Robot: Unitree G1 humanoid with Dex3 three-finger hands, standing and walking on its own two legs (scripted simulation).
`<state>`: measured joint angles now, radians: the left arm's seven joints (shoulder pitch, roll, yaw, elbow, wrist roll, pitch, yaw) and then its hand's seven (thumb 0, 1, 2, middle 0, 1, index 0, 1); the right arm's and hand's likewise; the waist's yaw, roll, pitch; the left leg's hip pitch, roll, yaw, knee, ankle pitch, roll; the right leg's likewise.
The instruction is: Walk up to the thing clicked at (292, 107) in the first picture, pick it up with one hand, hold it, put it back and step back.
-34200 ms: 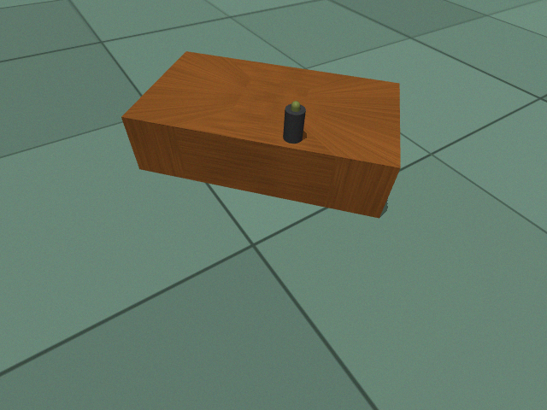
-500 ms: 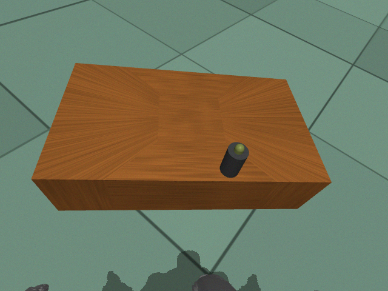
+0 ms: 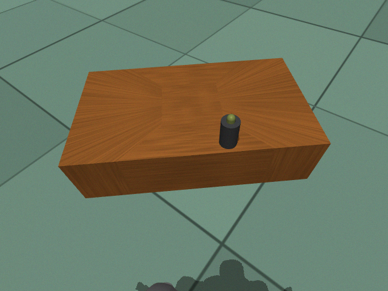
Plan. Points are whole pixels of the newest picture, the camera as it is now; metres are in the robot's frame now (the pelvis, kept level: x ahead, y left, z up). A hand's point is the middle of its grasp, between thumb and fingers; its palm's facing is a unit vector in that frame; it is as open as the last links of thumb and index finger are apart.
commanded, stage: step back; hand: right
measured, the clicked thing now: (229, 129) +0.83 -0.14 -0.35
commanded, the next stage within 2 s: stand in 1.64 s
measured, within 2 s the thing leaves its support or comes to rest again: neither
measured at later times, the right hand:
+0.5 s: hand out of the picture -0.02 -0.31 -0.15, palm faces -0.09 +0.90 -0.43, open 7.4 cm
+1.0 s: hand out of the picture -0.17 -0.30 -0.15, palm faces -0.10 +0.93 -0.34, open 7.4 cm
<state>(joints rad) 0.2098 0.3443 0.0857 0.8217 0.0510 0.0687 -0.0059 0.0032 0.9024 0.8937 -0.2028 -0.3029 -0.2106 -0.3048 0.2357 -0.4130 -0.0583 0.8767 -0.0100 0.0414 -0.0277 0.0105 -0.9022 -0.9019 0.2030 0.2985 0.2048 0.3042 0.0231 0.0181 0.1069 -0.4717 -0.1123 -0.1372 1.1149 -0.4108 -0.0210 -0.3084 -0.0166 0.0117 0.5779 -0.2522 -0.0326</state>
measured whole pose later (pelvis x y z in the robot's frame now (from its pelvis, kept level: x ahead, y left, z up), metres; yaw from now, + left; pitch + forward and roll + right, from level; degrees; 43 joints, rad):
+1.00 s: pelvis -0.25 -0.05 +0.00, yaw +4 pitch -3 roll +1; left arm 0.25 0.42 0.07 0.98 0.02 -0.01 -0.02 0.00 0.91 0.89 -0.20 -0.30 -0.21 -0.30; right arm 0.23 -0.34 -0.05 0.96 -0.05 0.00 0.03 0.01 -0.90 -0.90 0.21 0.30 0.21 0.30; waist 0.01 -0.03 0.05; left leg -0.21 -0.01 -0.03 0.55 -0.30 0.01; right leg -0.35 -0.02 -0.01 0.76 -0.45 -0.01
